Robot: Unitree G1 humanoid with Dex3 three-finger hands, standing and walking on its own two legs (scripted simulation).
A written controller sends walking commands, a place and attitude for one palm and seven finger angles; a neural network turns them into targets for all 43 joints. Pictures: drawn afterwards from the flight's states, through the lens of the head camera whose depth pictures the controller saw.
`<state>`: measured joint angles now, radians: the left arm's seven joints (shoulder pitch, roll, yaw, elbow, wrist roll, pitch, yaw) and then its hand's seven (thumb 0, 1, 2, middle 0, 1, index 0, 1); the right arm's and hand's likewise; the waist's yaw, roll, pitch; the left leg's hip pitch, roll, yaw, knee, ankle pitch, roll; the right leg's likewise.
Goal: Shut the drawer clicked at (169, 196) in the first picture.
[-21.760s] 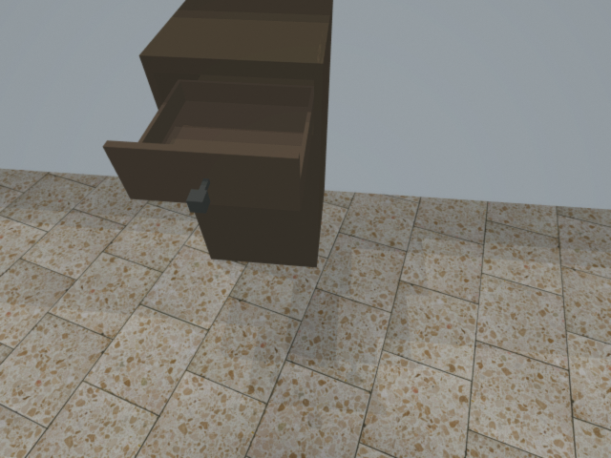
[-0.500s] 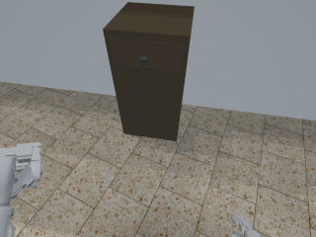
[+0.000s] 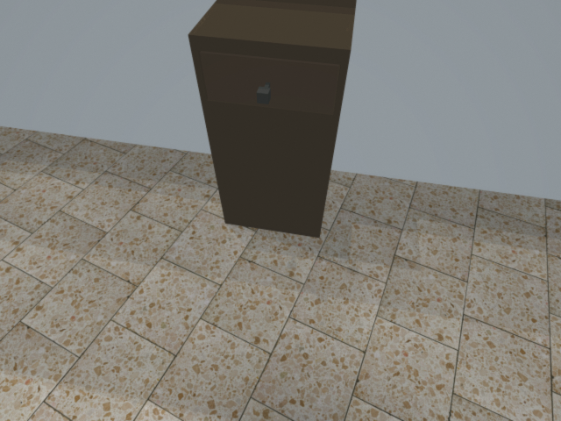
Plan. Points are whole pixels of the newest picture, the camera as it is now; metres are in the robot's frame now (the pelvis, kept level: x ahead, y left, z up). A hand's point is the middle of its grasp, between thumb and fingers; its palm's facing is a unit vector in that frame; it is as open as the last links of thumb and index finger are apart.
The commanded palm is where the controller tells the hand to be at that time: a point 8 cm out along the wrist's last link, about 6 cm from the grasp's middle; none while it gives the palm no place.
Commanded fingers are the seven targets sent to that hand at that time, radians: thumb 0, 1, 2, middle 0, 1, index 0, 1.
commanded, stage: let the arm hang, fingers relaxed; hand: left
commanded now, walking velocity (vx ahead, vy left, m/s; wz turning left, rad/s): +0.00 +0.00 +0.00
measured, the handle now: (265, 91) +0.94 +0.10 -0.05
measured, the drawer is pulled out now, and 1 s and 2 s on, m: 0.00 0.00 0.00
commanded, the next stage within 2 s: look to check the result in 0.56 s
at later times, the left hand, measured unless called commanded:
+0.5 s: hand out of the picture +0.04 +0.19 -0.17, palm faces -0.02 -0.98 -0.21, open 7.3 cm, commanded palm none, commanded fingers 0.00 0.90 0.90 -0.20 -0.30 -0.20 -0.30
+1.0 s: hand out of the picture +0.05 +0.21 -0.17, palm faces -0.02 -0.97 -0.25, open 7.4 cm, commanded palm none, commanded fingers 0.00 0.90 0.90 -0.20 -0.30 -0.20 -0.30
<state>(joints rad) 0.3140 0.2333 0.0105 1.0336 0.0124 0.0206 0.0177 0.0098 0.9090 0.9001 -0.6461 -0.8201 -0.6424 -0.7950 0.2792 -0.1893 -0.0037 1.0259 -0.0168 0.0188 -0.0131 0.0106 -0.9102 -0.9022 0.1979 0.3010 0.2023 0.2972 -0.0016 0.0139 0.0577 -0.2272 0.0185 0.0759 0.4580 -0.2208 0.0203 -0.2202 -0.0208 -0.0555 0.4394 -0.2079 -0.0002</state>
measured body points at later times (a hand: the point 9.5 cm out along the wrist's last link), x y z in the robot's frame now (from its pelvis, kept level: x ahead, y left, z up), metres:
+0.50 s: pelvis +0.00 +0.01 +0.00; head +0.02 +0.00 +0.45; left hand +0.04 +0.24 -0.15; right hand +0.00 -0.22 -0.16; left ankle +0.02 +0.10 -0.74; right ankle +0.02 -0.12 -0.74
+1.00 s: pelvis +0.01 +0.00 +0.01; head +0.03 +0.00 +0.45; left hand +0.05 +0.26 -0.15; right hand +0.03 -0.25 -0.15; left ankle +0.02 +0.10 -0.74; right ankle +0.02 -0.12 -0.74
